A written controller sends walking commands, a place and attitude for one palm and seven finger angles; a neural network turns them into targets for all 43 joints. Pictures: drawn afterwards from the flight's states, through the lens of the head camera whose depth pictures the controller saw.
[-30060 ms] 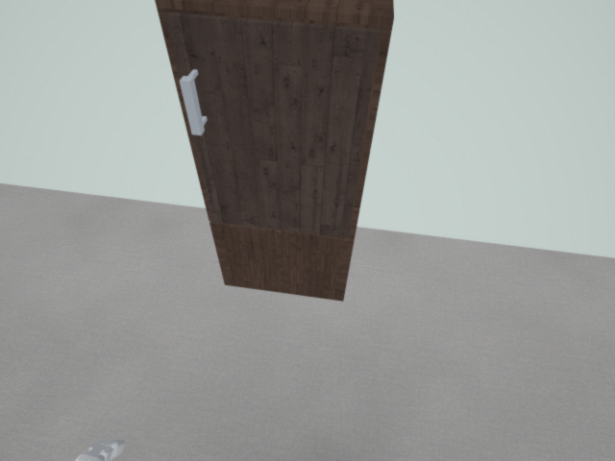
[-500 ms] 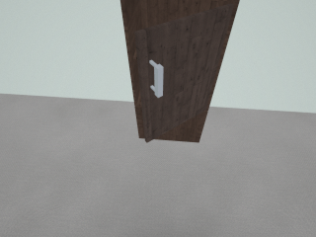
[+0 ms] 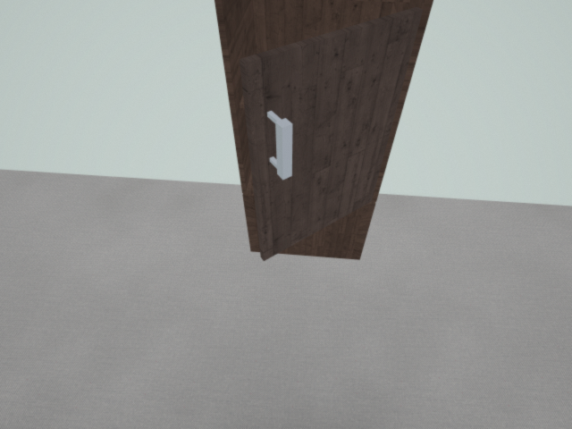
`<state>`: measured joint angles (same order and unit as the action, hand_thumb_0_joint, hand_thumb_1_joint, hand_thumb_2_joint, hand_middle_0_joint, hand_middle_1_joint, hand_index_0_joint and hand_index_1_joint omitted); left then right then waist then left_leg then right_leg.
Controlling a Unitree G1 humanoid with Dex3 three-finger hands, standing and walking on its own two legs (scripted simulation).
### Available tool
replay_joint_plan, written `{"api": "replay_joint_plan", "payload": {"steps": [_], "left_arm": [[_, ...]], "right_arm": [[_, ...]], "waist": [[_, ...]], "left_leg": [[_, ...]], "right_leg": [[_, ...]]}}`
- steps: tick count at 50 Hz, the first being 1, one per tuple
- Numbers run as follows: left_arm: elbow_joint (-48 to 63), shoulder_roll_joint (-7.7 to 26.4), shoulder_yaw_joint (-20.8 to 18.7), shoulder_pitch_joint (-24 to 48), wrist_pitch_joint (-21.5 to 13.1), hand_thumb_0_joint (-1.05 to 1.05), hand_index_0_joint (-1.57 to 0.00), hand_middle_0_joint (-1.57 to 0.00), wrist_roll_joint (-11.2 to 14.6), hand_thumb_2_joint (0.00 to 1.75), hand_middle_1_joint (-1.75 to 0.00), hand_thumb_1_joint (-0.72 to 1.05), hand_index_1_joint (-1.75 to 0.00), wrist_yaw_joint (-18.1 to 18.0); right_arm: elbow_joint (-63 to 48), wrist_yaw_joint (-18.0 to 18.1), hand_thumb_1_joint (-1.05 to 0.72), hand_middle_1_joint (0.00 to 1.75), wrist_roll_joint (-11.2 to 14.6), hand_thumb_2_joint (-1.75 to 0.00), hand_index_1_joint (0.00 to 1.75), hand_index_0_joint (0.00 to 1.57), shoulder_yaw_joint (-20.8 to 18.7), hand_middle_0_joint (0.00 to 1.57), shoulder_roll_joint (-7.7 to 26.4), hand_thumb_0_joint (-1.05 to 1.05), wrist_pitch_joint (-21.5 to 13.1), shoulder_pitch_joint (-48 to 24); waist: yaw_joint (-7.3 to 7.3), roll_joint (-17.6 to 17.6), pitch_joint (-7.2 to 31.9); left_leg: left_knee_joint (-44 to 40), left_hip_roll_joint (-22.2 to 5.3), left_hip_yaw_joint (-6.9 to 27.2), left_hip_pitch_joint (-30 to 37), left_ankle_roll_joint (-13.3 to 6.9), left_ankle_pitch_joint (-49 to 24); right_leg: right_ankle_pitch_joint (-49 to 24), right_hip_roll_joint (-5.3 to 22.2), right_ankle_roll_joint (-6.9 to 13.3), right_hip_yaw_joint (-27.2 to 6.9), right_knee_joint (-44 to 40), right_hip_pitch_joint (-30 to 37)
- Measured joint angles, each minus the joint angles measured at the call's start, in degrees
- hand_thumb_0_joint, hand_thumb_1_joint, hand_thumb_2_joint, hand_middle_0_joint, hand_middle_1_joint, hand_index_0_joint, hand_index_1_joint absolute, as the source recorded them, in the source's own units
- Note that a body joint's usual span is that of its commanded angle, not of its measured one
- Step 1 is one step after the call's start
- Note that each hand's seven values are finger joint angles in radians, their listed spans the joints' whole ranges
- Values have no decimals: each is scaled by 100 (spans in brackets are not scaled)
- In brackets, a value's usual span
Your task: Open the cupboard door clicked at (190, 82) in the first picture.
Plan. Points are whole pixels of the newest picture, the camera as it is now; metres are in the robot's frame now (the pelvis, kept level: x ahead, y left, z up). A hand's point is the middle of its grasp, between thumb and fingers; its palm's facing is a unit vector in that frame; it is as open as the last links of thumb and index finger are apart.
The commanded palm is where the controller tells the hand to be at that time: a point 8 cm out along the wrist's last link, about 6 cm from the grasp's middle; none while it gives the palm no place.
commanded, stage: walk to a spot facing it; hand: left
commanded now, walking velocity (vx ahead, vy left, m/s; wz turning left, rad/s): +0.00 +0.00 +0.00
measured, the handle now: (278, 145) +0.62 +0.05 +0.04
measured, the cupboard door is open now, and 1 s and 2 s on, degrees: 39 39 39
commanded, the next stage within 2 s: none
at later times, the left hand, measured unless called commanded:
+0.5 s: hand out of the picture +0.04 +0.20 -0.19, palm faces -0.07 -0.98 -0.20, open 7.4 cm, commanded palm none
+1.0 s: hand out of the picture +0.13 +0.11 -0.16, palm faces -0.40 -0.88 -0.28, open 7.4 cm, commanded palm none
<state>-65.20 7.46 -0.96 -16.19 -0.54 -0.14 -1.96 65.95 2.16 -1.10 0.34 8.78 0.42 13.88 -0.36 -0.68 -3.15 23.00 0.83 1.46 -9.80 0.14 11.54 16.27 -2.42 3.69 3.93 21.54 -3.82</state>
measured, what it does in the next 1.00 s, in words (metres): steps on the spot, turning right: right foot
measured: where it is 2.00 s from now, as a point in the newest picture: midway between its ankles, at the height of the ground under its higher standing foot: outside the picture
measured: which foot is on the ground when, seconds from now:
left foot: down 0.00-0.80, up 0.82-1.00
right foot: down 0.00-0.44, up 0.46-0.78, down 0.80-1.00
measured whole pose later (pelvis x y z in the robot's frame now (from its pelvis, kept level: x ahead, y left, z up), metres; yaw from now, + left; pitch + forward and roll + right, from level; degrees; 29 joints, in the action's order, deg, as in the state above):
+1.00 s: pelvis -0.02 -0.04 -0.01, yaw -27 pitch +1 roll +2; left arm -53.2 10.4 -4.2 -10.4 1.8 -1.4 -0.7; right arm 52.5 0.9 -0.8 -4.0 13.9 3.7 6.0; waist 0.4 -1.1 -7.9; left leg 64.5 -3.3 -1.6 -28.1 4.0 24.8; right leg 14.4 -2.0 2.8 -3.2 31.0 -17.2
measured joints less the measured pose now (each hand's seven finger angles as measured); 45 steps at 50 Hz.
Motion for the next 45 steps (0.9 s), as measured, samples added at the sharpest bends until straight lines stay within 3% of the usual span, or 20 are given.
{"api": "replay_joint_plan", "payload": {"steps": [8, 18, 22, 24, 27, 31, 35, 38, 40, 41, 42, 45], "left_arm": [[64, 40, -40, 48, 18, 1, -20, -20, -4, 90, -30, 91, -30, -10], [293, 107, -293, 62, 285, 1, -20, -20, -75, 90, -30, 91, -30, 77], [381, 248, -386, 132, 340, 1, -20, -21, -78, 90, -30, 91, -30, 87], [455, 299, -412, 202, 392, 1, -20, -20, -65, 90, -30, 91, -30, 107], [607, 368, -456, 410, 463, 1, -20, -20, -91, 90, -30, 91, -30, 179], [860, 514, -527, 668, 469, 1, -20, -20, -114, 90, -30, 91, -30, 285], [1054, 574, -526, 853, 475, 1, -20, -20, -120, 90, -30, 91, -30, 342], [1147, 571, -479, 920, 430, 1, -20, -20, -122, 90, -30, 91, -30, 366], [1217, 583, -450, 894, 362, 1, -20, -20, -125, 90, -30, 91, -30, 382], [1227, 566, -447, 882, 297, 1, -20, -20, -143, 90, -30, 91, -30, 360], [1221, 515, -428, 891, 250, 1, -20, -20, -141, 90, -30, 91, -30, 324], [1239, 382, -371, 819, 204, 1, -20, -20, -130, 90, -30, 91, -30, 219]], "right_arm": [[-11, 16, -91, 30, -4, -90, 30, 20, -20, 20, 11, 1, 22, -14], [-350, 62, -91, 30, 2, -90, 30, 20, -243, 20, 76, 1, 204, -133], [-470, 77, -91, 30, 7, -90, 30, 20, -283, 20, 73, 1, 186, -167], [-588, 90, -91, 30, -25, -90, 30, 20, -281, 20, 93, 1, 117, -165], [-746, 121, -91, 30, -68, -90, 30, 20, -251, 20, 142, 1, 20, -153], [-838, 83, -91, 30, -92, -90, 30, 20, -221, 20, 146, 1, 28, -126], [-918, 15, -91, 30, -103, -90, 30, 21, -244, 20, 185, 1, 56, -154], [-993, -53, -91, 30, -105, -90, 30, 21, -289, 20, 254, 1, 79, -179], [-1046, -94, -91, 30, -82, -90, 30, 21, -326, 20, 305, 1, 113, -146], [-1057, -114, -91, 30, -57, -90, 30, 21, -349, 21, 348, 1, 156, -166], [-1059, -120, -91, 30, -36, -90, 30, 21, -374, 20, 414, 1, 226, -245], [-1124, -110, -91, 30, 1, -90, 30, 20, -431, 20, 533, 1, 350, -486]], "waist": [[17, 1, -5], [28, -32, -158], [54, 181, -204], [87, 224, -194], [85, 142, -278], [112, 121, -328], [90, 37, -381], [37, -86, -408], [26, -124, -362], [42, -162, -344], [50, -237, -386], [41, -265, -495]], "left_leg": [[34, -39, -39, -4, 22, 38], [981, -340, -354, -446, 49, 575], [1028, -320, -590, -419, -37, 651], [928, -338, -768, -404, -87, 616], [726, -425, -964, -327, -142, 507], [434, -515, -1197, -228, -86, 335], [431, -667, -1428, -216, 17, 337], [717, -860, -1577, -289, 143, 497], [1130, -1001, -1660, -416, 267, 726], [1527, -1055, -1592, -574, 294, 1021], [2090, -1016, -1316, -786, 296, 1474], [3672, -677, -678, -1406, 293, 1827]], "right_leg": [[10, -33, 18, -41, 15, -13], [227, -283, 69, -363, 647, -440], [327, -244, 0, -584, 910, -588], [597, -218, -112, -627, 1459, -913], [1202, -108, -296, -521, 3103, -1609], [951, 235, -496, -437, 3930, -2152], [788, 510, -578, -325, 3265, -2143], [718, 546, -538, -207, 2372, -1851], [166, 524, -465, -133, 1588, -1507], [215, 464, -387, -151, 1493, -1479], [281, 377, -306, -186, 1618, -1547], [205, 236, -163, -350, 1525, -1516]]}}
